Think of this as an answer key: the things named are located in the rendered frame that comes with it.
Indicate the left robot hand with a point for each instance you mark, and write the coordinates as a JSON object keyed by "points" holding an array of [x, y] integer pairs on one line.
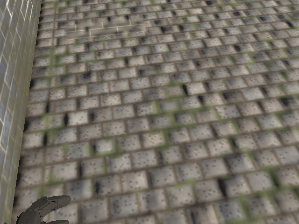
{"points": [[42, 207]]}

